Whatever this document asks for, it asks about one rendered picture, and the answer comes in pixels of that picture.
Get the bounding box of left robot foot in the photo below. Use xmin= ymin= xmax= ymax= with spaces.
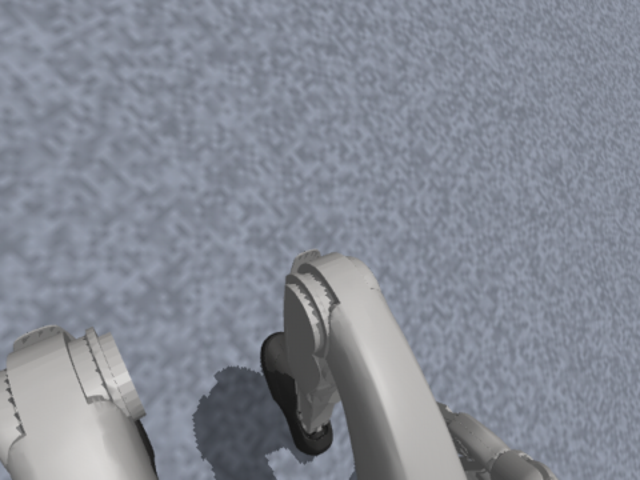
xmin=135 ymin=419 xmax=159 ymax=480

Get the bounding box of right robot arm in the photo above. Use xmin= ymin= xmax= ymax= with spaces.
xmin=490 ymin=450 xmax=558 ymax=480

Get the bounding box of right robot foot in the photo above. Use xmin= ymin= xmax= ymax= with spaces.
xmin=260 ymin=332 xmax=333 ymax=456

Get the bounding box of right robot hand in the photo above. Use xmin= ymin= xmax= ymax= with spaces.
xmin=436 ymin=401 xmax=511 ymax=480

